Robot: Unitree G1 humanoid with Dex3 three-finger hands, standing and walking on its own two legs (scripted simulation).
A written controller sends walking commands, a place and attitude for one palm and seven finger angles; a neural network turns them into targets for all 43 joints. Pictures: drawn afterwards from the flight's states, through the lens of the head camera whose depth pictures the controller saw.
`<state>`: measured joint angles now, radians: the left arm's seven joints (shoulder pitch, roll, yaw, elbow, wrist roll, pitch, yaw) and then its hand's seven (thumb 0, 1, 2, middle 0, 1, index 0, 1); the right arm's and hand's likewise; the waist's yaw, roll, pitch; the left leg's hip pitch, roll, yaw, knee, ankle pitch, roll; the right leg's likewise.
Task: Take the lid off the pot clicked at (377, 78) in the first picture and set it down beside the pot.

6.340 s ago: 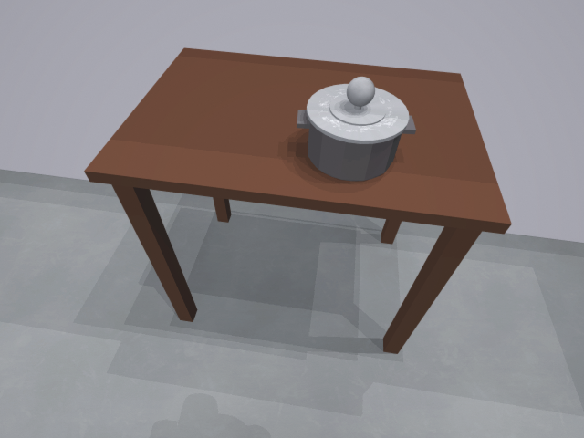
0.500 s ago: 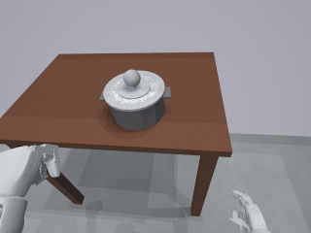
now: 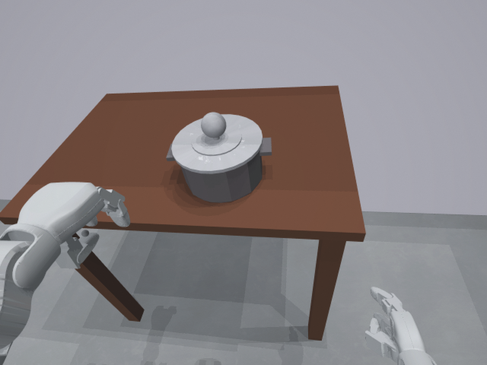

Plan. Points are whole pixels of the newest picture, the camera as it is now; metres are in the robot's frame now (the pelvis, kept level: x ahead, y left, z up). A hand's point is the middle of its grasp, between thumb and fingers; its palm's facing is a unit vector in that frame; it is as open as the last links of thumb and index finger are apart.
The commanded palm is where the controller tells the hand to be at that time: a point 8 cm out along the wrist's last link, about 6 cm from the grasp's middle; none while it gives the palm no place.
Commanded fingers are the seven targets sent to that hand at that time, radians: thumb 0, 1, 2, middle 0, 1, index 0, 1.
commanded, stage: reach forward and open the fingers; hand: left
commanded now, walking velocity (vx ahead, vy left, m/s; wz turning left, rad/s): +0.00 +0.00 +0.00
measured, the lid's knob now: (213, 125) +0.54 +0.13 +0.13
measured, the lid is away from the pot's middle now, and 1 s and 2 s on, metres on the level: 0.00 0.00 0.00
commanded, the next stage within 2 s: move the open hand above the knob in 0.38 s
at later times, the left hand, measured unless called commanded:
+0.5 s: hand (95, 187) +0.29 +0.24 +0.20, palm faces -0.03 -0.01 -1.00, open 10.2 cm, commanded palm +0.27 +0.24 +0.27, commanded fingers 0.00 -0.39 1.63 -0.85 -0.08 -0.85 -0.08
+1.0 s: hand (141, 148) +0.36 +0.19 +0.21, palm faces -0.08 +0.00 -1.00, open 10.2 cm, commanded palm +0.33 +0.20 +0.27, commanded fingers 0.00 -0.39 1.63 -0.85 -0.08 -0.85 -0.08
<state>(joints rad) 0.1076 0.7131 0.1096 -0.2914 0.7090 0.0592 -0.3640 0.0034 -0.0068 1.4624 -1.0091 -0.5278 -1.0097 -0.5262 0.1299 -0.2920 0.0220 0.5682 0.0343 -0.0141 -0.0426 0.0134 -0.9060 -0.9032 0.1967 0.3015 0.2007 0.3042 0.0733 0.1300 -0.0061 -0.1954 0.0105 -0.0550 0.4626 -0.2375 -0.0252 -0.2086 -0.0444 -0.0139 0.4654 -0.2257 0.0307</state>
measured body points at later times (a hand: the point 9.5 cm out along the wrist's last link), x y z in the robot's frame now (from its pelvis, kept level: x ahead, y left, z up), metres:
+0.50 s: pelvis -0.02 +0.01 +0.00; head -0.04 -0.05 +0.44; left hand +0.28 +0.24 +0.26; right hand +0.18 -0.21 -0.09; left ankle +0.01 +0.14 -0.74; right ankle +0.02 -0.14 -0.74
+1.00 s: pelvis -0.01 -0.01 +0.00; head -0.02 -0.07 +0.44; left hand +0.36 +0.19 +0.27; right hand +0.18 -0.24 -0.11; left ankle +0.01 +0.14 -0.74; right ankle +0.02 -0.14 -0.74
